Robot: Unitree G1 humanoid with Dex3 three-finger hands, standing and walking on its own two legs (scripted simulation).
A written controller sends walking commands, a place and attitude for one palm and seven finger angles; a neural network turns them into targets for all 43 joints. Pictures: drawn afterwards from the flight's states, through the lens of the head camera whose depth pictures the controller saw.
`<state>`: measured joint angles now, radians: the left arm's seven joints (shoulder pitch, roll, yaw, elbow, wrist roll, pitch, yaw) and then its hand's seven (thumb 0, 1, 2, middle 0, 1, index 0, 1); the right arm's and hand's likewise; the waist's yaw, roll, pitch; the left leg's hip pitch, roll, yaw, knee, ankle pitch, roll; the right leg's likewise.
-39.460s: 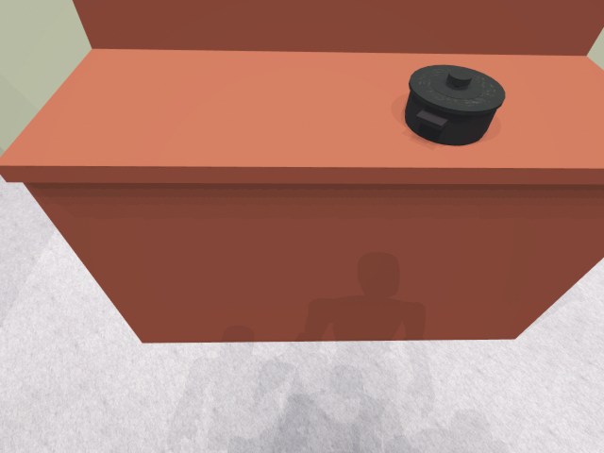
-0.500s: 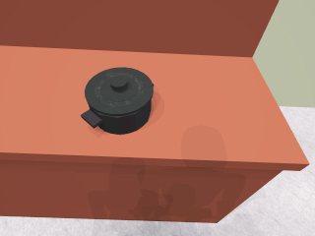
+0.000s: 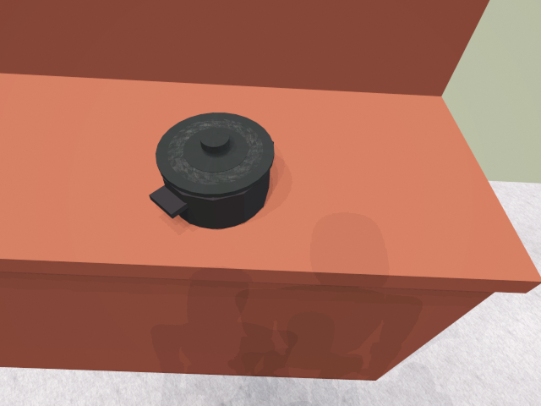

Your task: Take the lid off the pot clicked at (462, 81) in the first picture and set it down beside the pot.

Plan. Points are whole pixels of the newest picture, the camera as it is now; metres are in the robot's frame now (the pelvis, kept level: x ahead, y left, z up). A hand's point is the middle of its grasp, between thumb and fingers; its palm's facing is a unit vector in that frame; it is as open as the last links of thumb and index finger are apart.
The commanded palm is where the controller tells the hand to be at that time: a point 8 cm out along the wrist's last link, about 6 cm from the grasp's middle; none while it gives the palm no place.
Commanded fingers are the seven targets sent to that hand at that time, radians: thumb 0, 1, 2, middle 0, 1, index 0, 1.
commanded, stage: lift the closed hand beside the body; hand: left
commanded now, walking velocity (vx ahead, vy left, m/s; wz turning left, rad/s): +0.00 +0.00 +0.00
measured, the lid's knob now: (214, 140) +0.45 +0.12 +0.15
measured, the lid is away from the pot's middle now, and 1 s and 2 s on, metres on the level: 0.01 0.01 0.01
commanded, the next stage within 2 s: raise the hand higher, near the body in 0.72 s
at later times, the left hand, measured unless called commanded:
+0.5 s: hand out of the picture +0.11 +0.19 +0.00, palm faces +0.19 -0.95 -0.23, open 4.5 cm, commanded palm +0.07 +0.24 +0.04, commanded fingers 0.00 0.90 0.90 -1.12 -1.31 -1.12 -1.31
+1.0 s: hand out of the picture +0.11 +0.22 +0.11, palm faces +0.33 -0.82 -0.47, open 3.1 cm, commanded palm +0.05 +0.25 +0.14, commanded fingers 0.00 0.90 0.90 -1.30 -1.50 -1.30 -1.50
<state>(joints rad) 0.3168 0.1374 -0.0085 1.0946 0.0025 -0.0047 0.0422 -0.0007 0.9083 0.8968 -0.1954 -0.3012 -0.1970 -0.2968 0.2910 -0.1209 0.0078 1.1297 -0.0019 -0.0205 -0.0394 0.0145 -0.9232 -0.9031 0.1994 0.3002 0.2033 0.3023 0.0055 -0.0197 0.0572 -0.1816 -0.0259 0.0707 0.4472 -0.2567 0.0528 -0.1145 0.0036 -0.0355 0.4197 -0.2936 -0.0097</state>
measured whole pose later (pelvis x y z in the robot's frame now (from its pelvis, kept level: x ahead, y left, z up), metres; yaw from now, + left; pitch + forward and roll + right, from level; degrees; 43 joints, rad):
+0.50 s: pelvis -0.03 +0.00 +0.00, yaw +1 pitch -2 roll -1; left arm 0.62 0.21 0.03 -0.09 -0.03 -0.05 0.05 0.01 0.91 0.90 -0.71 -0.86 -0.71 -0.86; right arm 0.11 -0.22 -0.01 0.52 0.03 -0.13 -0.02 0.02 -0.91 -0.90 0.20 0.30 0.20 0.30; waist 0.04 0.02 -0.03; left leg -0.21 -0.02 0.05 0.48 -0.23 0.05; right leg -0.14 0.01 -0.06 0.45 -0.28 -0.02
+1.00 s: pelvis -0.03 -0.02 +0.00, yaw +1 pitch -4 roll -1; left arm 0.73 0.33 0.25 -0.42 -0.04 -0.11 0.07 0.01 0.89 0.90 -1.29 -1.49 -1.29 -1.49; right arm 0.22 -0.19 0.00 0.65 0.02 -0.16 -0.06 0.02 -0.90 -0.90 0.20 0.30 0.21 0.30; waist 0.06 0.08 0.01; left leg -0.16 0.01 0.04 0.46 -0.22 0.02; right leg -0.08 0.04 -0.07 0.40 -0.26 -0.04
